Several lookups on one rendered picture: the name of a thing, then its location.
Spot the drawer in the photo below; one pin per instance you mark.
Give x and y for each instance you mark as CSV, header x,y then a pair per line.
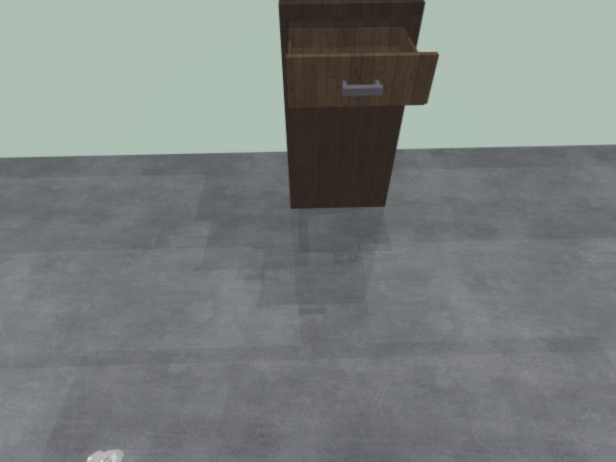
x,y
319,60

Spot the cabinet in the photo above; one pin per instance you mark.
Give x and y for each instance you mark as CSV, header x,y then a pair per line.
x,y
341,157

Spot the handle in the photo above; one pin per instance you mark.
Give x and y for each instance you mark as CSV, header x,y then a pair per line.
x,y
362,90

